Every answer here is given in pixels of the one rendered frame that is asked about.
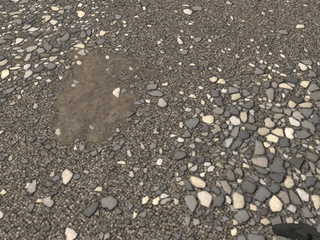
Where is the robot right hand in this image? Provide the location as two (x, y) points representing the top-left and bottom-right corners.
(272, 221), (320, 240)

